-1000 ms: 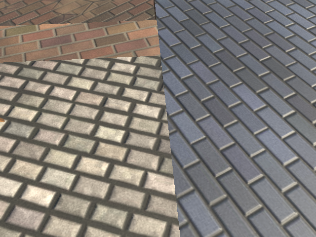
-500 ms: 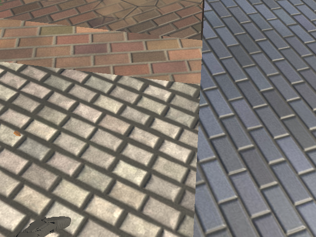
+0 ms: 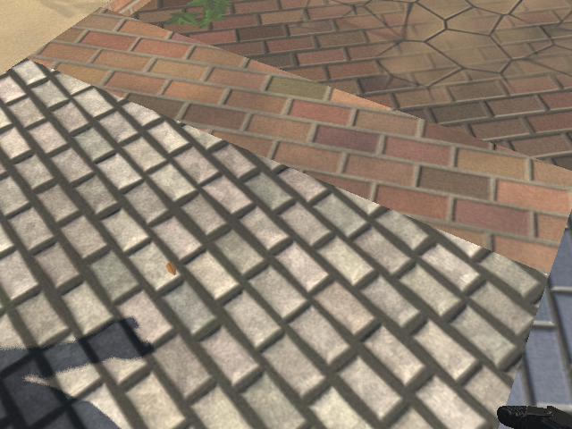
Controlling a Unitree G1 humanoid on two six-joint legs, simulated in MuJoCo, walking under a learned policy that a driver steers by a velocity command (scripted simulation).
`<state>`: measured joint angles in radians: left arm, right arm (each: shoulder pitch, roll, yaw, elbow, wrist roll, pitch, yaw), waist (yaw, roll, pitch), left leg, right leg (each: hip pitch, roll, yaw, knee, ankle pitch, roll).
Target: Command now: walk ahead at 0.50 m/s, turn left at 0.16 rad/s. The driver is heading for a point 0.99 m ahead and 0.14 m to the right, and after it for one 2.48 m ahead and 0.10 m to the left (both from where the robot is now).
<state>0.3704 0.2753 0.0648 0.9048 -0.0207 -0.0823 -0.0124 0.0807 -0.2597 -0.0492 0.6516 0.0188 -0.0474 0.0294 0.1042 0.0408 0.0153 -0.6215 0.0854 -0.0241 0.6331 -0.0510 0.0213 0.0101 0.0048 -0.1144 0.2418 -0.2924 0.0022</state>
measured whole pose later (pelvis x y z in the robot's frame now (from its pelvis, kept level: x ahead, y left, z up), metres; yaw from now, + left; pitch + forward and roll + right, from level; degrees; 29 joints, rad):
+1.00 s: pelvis +0.55 -0.02 +0.01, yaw +0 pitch +2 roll -1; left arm 0.34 0.27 0.05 0.91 -0.01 -0.08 -0.01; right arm 0.10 -0.27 -0.05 0.78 0.01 -0.06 0.01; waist 0.07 0.04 0.01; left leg -0.67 0.12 -0.04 0.66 0.05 -0.01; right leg -0.03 0.06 -0.05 0.21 -0.21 -0.06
